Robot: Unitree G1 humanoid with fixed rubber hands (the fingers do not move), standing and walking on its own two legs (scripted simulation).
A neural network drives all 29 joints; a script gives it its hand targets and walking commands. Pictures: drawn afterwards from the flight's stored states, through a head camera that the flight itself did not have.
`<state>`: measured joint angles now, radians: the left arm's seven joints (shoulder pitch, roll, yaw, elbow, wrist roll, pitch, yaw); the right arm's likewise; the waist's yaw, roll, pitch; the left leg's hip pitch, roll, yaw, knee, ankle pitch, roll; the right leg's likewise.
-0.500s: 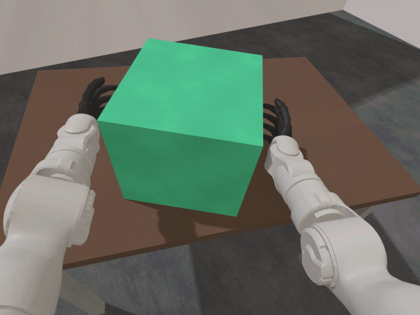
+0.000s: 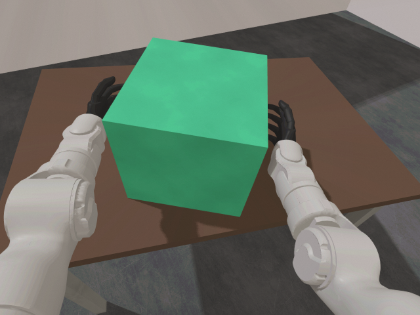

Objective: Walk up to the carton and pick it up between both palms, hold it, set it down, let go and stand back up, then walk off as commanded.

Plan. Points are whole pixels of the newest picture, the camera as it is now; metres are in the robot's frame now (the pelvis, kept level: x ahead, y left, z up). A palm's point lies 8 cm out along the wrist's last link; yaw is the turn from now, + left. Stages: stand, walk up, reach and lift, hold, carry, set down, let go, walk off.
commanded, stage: reach and lift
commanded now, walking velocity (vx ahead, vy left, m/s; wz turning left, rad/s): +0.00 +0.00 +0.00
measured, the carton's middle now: (196, 127) +0.51 +0.00 +0.06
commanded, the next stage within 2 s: none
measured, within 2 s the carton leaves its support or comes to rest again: leaves its support in 0.58 s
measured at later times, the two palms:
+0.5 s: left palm (100, 116) +0.48 +0.19 +0.13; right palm (283, 143) +0.41 -0.16 +0.11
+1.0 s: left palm (100, 123) +0.45 +0.18 +0.14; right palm (290, 149) +0.39 -0.17 +0.12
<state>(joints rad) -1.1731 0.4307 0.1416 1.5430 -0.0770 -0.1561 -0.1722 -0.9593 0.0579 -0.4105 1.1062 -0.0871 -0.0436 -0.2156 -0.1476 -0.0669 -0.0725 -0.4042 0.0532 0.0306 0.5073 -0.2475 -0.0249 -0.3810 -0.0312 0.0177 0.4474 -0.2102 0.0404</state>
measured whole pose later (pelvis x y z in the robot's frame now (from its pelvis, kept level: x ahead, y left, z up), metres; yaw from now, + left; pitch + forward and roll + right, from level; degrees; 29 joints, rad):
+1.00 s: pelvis -0.02 +0.00 +0.00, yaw +0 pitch +8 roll -1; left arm -1.11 0.33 0.19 1.34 -0.04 -0.08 -0.12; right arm -0.86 0.05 -0.46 0.96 -0.15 -0.03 -0.21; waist -0.09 -0.07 -0.07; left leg -0.40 0.05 0.03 0.45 -0.19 -0.02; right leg -0.38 -0.04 0.02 0.40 -0.15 0.04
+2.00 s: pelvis -0.04 +0.00 +0.00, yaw +0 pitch +7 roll -1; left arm -1.05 0.24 0.11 0.88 -0.04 0.42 0.02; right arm -0.87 -0.18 -0.13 0.85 0.17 0.29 -0.20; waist 0.00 -0.03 -0.17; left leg -0.40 0.05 0.03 0.45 -0.16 -0.02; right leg -0.38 -0.03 0.01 0.39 -0.13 0.04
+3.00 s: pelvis -0.05 +0.00 +0.00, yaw +1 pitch +6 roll -1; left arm -0.97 0.19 0.17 0.62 -0.04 0.69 0.10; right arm -1.00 -0.27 -0.08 0.87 0.24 0.51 -0.14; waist 0.00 -0.01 -0.23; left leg -0.40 0.05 0.01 0.45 -0.15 -0.02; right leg -0.37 -0.03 0.01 0.39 -0.12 0.04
